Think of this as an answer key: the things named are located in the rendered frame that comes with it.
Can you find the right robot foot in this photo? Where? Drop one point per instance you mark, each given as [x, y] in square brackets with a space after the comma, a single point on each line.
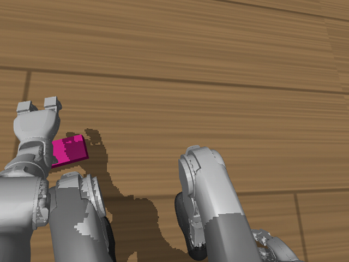
[197, 253]

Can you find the left robot hand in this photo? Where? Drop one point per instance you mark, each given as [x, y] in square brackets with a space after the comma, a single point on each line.
[31, 122]

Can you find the left robot foot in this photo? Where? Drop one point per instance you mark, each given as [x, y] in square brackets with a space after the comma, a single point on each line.
[111, 240]

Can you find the small box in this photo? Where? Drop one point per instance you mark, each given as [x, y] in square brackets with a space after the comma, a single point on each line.
[69, 150]

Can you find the right robot hand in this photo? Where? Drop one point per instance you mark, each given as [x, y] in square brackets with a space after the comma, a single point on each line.
[277, 250]

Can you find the left robot arm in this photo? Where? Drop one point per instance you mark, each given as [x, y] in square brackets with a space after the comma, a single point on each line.
[24, 198]

